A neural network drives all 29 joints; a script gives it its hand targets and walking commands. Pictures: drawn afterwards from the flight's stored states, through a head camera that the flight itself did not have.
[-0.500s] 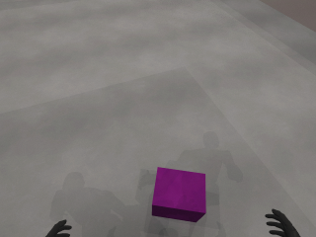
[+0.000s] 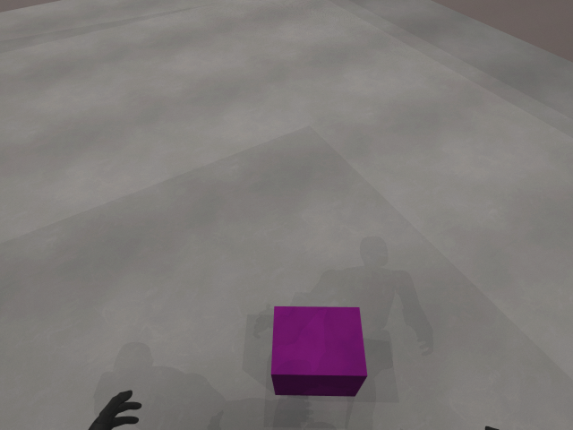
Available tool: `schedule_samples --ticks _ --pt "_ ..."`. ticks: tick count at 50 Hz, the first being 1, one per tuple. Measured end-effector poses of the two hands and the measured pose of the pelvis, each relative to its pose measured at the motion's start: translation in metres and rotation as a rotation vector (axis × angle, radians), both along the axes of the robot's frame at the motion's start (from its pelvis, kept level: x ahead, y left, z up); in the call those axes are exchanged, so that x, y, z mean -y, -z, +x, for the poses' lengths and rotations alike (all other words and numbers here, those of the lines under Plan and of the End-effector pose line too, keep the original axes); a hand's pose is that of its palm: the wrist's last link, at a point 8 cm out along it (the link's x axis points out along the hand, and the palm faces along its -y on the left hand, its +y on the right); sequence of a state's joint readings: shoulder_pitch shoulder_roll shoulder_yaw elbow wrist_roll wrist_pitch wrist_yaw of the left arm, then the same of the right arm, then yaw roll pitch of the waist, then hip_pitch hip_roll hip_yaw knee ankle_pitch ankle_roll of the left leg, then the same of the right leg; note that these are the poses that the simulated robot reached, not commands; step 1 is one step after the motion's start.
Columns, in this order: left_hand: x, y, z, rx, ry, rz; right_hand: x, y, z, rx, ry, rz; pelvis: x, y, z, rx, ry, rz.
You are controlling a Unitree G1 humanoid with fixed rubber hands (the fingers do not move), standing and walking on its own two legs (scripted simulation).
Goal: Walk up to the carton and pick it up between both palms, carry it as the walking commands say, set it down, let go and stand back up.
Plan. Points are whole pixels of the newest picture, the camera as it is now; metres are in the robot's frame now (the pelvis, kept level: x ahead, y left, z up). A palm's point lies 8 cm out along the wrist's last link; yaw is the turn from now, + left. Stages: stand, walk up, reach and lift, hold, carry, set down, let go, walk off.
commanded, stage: walk up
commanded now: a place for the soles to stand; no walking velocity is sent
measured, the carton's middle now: (315, 352) +0.42 -0.06 -0.65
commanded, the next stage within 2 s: stand in 1.34 s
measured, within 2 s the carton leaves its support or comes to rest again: neither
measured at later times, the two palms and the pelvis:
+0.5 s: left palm out of the picture +0.04 +0.27 -0.10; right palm out of the picture +0.06 -0.33 -0.12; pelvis -0.01 -0.03 +0.01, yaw +1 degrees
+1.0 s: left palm out of the picture +0.09 +0.27 -0.10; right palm out of the picture +0.07 -0.33 -0.11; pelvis +0.00 -0.03 +0.01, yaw -1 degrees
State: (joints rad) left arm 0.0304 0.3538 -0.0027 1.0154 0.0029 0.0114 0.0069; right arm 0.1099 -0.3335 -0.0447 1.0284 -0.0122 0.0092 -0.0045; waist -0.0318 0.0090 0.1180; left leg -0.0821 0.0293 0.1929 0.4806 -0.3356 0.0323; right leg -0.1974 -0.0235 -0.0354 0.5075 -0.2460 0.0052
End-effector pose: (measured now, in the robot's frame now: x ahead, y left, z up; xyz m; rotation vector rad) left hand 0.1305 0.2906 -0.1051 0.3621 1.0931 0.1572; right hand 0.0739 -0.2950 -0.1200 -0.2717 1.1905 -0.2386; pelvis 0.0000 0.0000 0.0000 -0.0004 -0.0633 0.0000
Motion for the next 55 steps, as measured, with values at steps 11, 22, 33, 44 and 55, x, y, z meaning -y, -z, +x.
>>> schedule_samples --ticks 11,22,33,44,55 --pt "0.021 -0.006 -0.046 -0.035 -0.044 -0.013 0.026 -0.01 0.004 0.055 -0.035 0.001 0.02 -0.008 -0.014 0.0 -0.007 0.012" --pt "0.022 -0.008 -0.087 -0.111 -0.099 0.004 0.033 -0.006 -0.009 -0.006 -0.059 0.016 0.031 -0.012 -0.017 -0.033 -0.015 0.003" --pt "0.024 -0.005 -0.07 -0.089 -0.089 -0.01 0.027 -0.006 -0.015 -0.036 -0.04 0.016 0.029 -0.013 -0.008 -0.037 -0.015 0.001" --pt "0.025 -0.006 -0.042 -0.034 -0.064 -0.02 0.021 -0.009 0.0 0.0 -0.035 0.013 0.026 -0.012 -0.004 -0.031 -0.008 0.002" --pt "0.024 -0.005 -0.037 -0.09 -0.013 0.027 0.078 -0.008 -0.015 0.026 0.029 -0.099 0.046 0.002 0.0 -0.025 0.025 0.015"
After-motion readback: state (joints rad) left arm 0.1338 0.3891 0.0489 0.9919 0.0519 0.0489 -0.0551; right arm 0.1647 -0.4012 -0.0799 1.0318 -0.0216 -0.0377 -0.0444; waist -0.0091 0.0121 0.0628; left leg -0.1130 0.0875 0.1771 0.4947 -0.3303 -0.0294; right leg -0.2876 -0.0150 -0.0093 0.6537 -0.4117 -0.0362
